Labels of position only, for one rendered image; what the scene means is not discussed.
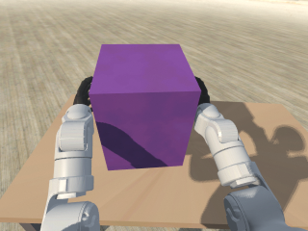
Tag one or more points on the left robot upper arm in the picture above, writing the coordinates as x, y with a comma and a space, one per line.
72, 216

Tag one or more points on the right robot forearm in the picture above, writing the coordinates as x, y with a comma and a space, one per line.
235, 169

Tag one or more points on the left robot hand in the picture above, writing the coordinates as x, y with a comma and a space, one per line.
82, 95

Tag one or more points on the right robot hand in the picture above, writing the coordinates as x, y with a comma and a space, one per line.
204, 97

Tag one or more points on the carton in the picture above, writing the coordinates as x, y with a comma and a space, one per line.
144, 99

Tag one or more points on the table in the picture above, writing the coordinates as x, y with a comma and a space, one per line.
187, 196

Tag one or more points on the right robot upper arm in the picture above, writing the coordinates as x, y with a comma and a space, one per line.
254, 209

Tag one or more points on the left robot forearm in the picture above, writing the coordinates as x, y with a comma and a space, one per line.
73, 152

